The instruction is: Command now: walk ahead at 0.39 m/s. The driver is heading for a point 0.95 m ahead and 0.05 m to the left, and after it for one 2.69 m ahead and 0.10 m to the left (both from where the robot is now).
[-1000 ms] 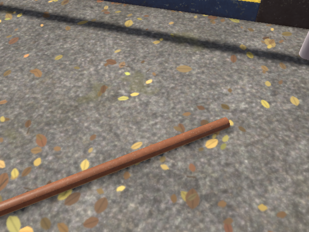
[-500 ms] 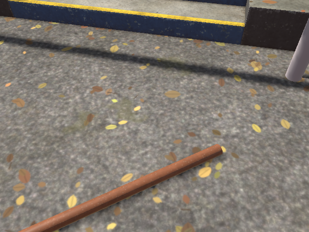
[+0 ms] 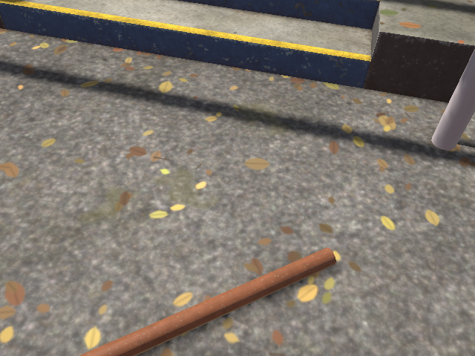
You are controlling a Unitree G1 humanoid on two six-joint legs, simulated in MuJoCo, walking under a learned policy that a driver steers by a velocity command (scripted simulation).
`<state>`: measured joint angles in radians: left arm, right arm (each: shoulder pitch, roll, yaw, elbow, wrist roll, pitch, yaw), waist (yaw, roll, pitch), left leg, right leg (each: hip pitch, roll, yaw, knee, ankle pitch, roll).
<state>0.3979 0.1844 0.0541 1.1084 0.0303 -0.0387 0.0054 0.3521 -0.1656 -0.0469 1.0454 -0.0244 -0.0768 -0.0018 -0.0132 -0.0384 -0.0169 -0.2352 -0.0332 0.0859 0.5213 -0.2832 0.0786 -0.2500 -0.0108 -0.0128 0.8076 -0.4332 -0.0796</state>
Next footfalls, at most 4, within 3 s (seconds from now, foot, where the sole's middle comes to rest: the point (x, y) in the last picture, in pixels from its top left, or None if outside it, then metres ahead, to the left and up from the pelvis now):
0.42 right None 0.37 -0.08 -0.77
0.74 left None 0.44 0.14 -0.77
1.18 right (271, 292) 0.71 -0.11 -0.72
1.52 left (206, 227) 0.98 0.09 -0.77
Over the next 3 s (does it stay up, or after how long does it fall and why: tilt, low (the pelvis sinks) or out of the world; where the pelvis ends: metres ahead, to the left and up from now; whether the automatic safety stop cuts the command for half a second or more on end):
stays up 1.66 0.00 0.01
